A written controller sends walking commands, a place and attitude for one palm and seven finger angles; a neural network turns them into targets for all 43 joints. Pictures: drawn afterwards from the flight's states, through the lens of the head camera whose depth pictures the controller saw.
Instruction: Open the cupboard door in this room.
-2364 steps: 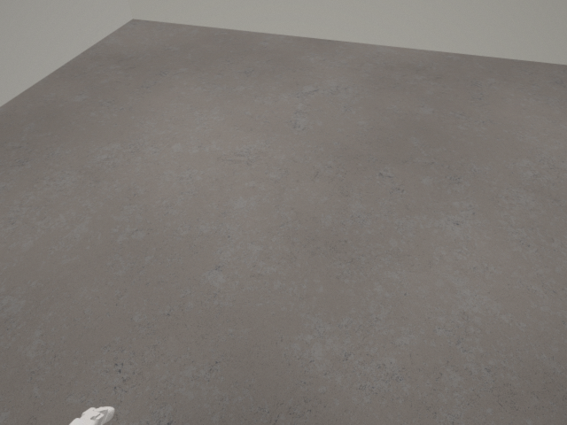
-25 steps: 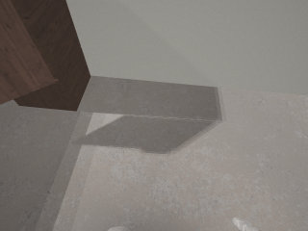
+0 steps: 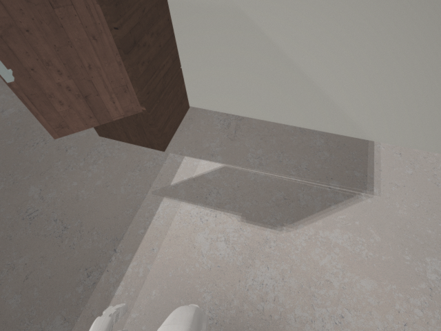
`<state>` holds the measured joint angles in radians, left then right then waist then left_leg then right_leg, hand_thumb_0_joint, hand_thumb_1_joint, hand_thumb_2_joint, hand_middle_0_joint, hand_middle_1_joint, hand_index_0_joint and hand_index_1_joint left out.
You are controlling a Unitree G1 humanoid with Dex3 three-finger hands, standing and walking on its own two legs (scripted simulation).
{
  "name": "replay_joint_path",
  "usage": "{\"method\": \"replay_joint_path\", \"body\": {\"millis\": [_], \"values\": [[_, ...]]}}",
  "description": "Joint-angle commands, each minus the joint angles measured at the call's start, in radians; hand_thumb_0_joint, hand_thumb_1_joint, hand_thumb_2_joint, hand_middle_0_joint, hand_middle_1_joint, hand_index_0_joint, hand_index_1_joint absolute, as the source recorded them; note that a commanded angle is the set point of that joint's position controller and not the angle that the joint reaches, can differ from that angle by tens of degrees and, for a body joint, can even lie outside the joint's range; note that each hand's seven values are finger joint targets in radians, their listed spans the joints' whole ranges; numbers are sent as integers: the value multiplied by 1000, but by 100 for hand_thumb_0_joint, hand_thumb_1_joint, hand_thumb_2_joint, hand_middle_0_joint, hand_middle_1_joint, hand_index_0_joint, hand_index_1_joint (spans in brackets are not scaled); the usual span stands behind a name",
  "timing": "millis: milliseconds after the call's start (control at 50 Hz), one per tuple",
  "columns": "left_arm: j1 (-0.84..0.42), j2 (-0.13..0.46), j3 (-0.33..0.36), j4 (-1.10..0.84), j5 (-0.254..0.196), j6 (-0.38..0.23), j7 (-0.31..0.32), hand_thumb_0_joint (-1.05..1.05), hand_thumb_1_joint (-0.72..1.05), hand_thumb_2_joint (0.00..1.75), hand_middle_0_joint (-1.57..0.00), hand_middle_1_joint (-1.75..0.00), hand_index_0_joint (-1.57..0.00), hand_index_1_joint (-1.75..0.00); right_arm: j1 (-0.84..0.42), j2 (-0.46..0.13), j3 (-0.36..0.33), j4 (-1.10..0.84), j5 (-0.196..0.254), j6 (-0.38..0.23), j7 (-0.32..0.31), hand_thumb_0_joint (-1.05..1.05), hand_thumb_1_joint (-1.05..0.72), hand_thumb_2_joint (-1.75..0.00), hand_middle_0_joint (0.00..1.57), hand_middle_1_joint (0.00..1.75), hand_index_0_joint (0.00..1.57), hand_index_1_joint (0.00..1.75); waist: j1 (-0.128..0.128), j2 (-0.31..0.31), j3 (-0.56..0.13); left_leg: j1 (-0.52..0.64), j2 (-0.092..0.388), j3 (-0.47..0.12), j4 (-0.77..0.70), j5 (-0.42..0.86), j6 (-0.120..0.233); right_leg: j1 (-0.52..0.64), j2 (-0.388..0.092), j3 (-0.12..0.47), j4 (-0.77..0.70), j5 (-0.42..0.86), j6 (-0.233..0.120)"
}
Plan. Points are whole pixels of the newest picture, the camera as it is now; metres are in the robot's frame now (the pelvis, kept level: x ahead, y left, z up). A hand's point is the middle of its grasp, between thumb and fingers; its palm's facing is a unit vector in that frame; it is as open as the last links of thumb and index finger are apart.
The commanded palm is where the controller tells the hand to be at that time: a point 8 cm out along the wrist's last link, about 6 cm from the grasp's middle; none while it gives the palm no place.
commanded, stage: turn to face it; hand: left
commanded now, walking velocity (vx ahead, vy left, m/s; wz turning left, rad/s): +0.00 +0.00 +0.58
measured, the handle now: out of the picture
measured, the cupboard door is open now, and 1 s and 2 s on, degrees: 41 41 41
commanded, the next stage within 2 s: take the last steps up to it in 0.58 s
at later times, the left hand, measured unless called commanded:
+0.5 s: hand out of the picture +0.01 +0.24 -0.16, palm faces +0.27 -0.92 -0.27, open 7.4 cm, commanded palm none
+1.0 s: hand out of the picture -0.06 +0.17 -0.16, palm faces +0.49 -0.84 -0.20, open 7.3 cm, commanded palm none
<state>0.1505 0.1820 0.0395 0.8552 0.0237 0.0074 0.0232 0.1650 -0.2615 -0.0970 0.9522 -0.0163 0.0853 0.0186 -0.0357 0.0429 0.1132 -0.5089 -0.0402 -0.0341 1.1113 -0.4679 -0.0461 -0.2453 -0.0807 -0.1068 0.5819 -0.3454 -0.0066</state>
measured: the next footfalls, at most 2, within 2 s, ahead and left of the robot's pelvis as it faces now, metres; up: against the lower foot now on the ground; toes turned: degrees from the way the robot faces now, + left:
left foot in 0.26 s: +0.04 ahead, +0.14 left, +0.00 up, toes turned +15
right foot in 0.60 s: +0.08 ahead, -0.11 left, +0.00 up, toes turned +11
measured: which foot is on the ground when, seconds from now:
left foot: up 0.00-0.24, down 0.26-0.60, up 0.62-1.00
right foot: down 0.00-0.26, up 0.28-0.58, down 0.60-1.00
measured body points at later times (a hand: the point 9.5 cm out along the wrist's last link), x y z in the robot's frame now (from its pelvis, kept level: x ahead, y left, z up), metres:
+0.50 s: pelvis +0.01 +0.01 +0.00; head +0.06 +0.03 +0.45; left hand +0.00 +0.29 -0.14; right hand +0.18 -0.20 -0.14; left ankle +0.00 +0.13 -0.73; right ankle +0.03 -0.13 -0.68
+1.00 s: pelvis +0.04 +0.02 +0.01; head +0.08 +0.04 +0.46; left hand -0.08 +0.22 -0.14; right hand +0.22 -0.17 -0.14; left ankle +0.00 +0.14 -0.70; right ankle +0.04 -0.12 -0.73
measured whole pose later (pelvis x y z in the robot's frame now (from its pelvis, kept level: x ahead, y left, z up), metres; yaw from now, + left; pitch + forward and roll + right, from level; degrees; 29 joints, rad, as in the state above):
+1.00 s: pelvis +0.04 +0.02 +0.01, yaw +25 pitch +0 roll +2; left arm 0.34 0.17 0.06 1.04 0.04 -0.04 0.01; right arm 0.14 -0.20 -0.06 1.03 -0.02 0.06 0.04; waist 0.05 -0.04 0.08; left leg -0.39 0.03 0.07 0.77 -0.40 -0.03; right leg -0.11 -0.14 -0.22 0.44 -0.32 0.03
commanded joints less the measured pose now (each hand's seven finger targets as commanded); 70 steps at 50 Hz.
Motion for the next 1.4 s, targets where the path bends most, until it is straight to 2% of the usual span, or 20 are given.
{"method": "replay_joint_path", "body": {"millis": [0,120,180,200,220,240,340,480,540,560,580,600,620,680,920,1020,1060,1100,1200,1380], "values": [[36,180,50,-56,0,-22,17,0,90,90,-20,-30,-20,-30,-60,-38,3,-95,3,-24,12,0,-90,-90,20,30,20,30,30,-240,-118,-65,65,41,13,37,-22,167,-245,62,-198,598,-88],[133,229,73,-10,7,-19,11,0,90,90,-20,-30,-20,-30,-126,-9,22,-109,7,-40,15,0,-90,-90,20,30,20,30,84,-267,-133,57,43,132,-342,13,0,231,-280,5,-119,716,-91],[125,240,78,0,-2,-20,4,0,90,90,-20,-30,-20,-30,-47,-35,19,-90,2,-53,7,0,-90,-90,20,30,20,30,36,-230,-176,232,15,160,-569,164,22,183,-261,-42,3,715,-42],[107,228,76,-3,-9,-19,1,0,90,90,-20,-30,-20,-30,19,-71,7,-76,-3,-61,7,0,-90,-90,20,30,20,30,-6,-145,-222,399,55,123,-688,330,43,84,-242,-71,144,625,-3],[113,167,64,-37,-19,-13,-9,0,90,90,-20,-30,-20,-30,83,-188,-21,-69,-14,-71,0,0,-90,-90,20,30,20,30,-41,149,-283,613,312,-206,-688,687,166,-200,-111,-107,363,121,69],[44,120,37,-75,-14,-6,-5,0,90,90,-20,-30,-20,-30,149,-248,-31,-51,-8,-60,-10,0,-90,-90,20,30,20,30,-72,253,-270,582,471,-334,-709,972,291,-302,-50,-15,504,-333,75],[55,125,47,15,-5,25,-14,0,90,90,-20,-30,-20,-30,-28,-137,8,-86,-12,-68,-38,0,-90,-90,20,30,20,30,21,112,-130,310,298,-133,-773,576,216,-258,-41,85,546,-114,72],[78,93,34,26,-7,18,-17,0,90,90,-20,-30,-20,-30,-23,-134,8,-72,-14,-62,-33,0,-90,-90,20,30,20,30,23,96,-135,272,267,-157,-765,439,211,-110,28,31,219,-101,64],[175,102,35,56,-9,-1,-12,0,90,90,-20,-30,-20,-30,-54,-118,9,-69,-4,-59,-31,0,-90,-90,20,30,20,30,73,75,-170,220,216,-138,-661,422,161,77,45,14,-72,97,59],[200,139,42,63,-3,-14,-6,0,90,90,-20,-30,-20,-30,-40,-78,11,-69,4,-61,-27,0,-90,-90,20,30,20,30,79,-33,-177,154,149,-86,-566,321,108,167,-30,95,-200,163,41],[197,222,56,66,7,-23,2,0,90,90,-20,-30,-20,-30,-17,-19,23,-82,11,-61,-21,0,-90,-90,20,30,20,30,69,-290,-160,9,16,35,-388,75,40,229,-251,345,-275,254,-47],[197,244,52,52,4,-21,2,0,90,90,-20,-30,-20,-30,-52,-30,19,-94,5,-50,-18,0,-90,-90,20,30,20,30,92,-291,-136,27,1,9,-196,-136,32,120,-378,392,-313,349,-135],[167,214,49,56,2,-29,7,0,90,90,-20,-30,-20,-30,-69,-37,13,-80,-1,-39,-23,0,-90,-90,20,30,20,30,75,-354,-106,-2,26,-31,-72,-126,35,72,-344,389,-298,432,-156],[122,151,36,48,-3,-35,8,0,90,90,-20,-30,-20,-30,-34,-18,18,-24,2,-37,-15,0,-90,-90,20,30,20,30,47,-225,-94,-37,45,-13,46,26,14,140,-238,199,-241,566,-125],[271,169,65,164,12,-61,-5,0,90,90,-20,-30,-20,-30,-148,29,35,-46,-2,-67,23,0,-90,-90,20,30,20,30,121,-220,-60,-23,87,99,-346,58,16,238,-326,129,-332,189,-121],[171,172,66,165,4,-49,-17,0,90,90,-20,-30,-20,-30,79,-13,31,14,-5,-93,13,0,-90,-90,20,30,20,30,-4,-124,-95,458,24,193,-673,175,45,-50,-225,-15,-142,88,-40],[102,65,39,90,-4,-43,-31,0,90,90,-20,-30,-20,-30,342,-190,-15,71,-21,-100,-17,0,-90,-90,20,30,20,30,-115,311,-150,682,389,-342,-865,52,209,-421,2,-117,414,-280,42],[20,67,30,74,1,-45,-24,0,90,90,-20,-30,-20,-30,283,-148,2,62,-16,-100,-36,0,-90,-90,20,30,20,30,-72,147,-127,561,424,-352,-897,1,270,-493,-48,47,628,-195,-4],[115,44,23,149,4,-29,-39,0,90,90,-20,-30,-20,-30,165,-36,40,43,-8,-139,-41,0,-90,-90,20,30,20,30,35,37,-37,401,305,-81,-940,313,226,-379,-66,60,554,30,10],[-76,31,16,67,-1,-25,-42,0,90,90,-20,-30,-20,-30,284,-20,49,123,-13,-150,-42,0,-90,-90,20,30,20,30,16,9,6,464,300,10,-920,545,238,-326,-36,29,204,123,5]]}}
